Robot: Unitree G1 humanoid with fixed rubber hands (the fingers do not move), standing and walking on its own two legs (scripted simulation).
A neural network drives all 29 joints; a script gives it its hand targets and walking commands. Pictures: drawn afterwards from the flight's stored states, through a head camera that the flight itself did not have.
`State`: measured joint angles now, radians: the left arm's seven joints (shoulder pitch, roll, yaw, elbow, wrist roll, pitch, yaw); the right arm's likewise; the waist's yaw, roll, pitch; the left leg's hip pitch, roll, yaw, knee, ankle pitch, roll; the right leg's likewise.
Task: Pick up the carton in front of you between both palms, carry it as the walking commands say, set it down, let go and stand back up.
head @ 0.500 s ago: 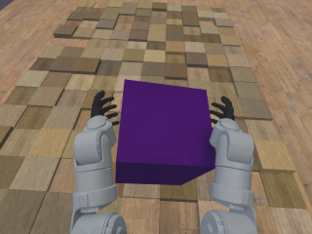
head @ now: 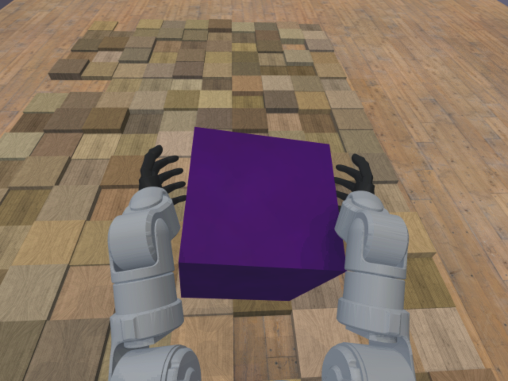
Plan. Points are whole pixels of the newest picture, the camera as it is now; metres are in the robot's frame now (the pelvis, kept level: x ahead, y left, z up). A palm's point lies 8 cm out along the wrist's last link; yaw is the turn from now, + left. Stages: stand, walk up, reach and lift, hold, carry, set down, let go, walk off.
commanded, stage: carry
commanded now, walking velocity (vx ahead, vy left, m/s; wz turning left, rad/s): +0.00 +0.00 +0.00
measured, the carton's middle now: (249, 227) +0.35 +0.01 +0.04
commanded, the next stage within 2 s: none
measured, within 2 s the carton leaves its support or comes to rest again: neither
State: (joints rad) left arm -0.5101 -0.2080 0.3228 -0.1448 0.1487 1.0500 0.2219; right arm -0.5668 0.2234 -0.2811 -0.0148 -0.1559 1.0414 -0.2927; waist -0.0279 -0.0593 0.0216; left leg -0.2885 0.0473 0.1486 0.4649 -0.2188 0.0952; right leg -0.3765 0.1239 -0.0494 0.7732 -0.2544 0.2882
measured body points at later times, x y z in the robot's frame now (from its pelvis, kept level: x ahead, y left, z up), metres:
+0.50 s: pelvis -0.11 -0.04 -0.01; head -0.12 -0.03 +0.44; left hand +0.23 +0.12 +0.09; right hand +0.24 -0.18 +0.08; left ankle -0.10 +0.04 -0.75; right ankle +0.02 -0.11 -0.74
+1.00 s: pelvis -0.15 -0.06 -0.02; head -0.20 -0.08 +0.42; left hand +0.18 +0.09 +0.12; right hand +0.19 -0.22 +0.09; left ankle -0.10 +0.04 -0.75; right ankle -0.03 -0.10 -0.75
